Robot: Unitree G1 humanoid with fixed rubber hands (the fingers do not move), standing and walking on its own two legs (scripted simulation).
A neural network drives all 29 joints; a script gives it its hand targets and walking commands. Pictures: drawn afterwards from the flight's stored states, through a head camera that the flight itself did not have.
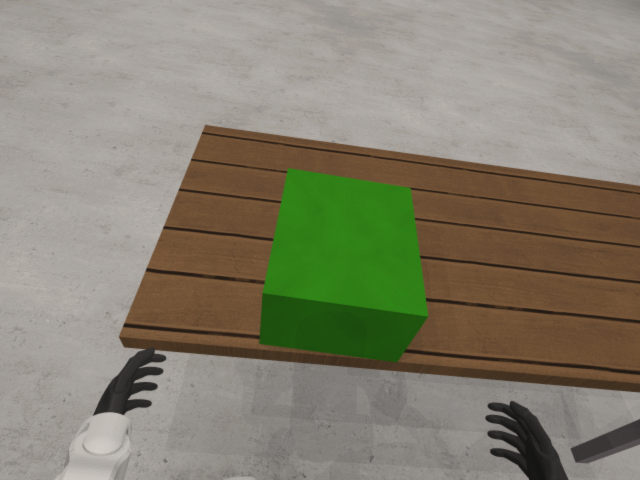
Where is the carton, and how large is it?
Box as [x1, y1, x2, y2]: [259, 168, 427, 361]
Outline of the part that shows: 288,168 262,294 259,343 397,361 427,317 410,188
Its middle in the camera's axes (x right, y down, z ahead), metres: +0.04 +0.03 +0.68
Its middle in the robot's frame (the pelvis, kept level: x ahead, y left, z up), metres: +0.48 -0.03 -0.05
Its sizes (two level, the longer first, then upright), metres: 0.277 0.230 0.147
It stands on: a table, 0.64 m high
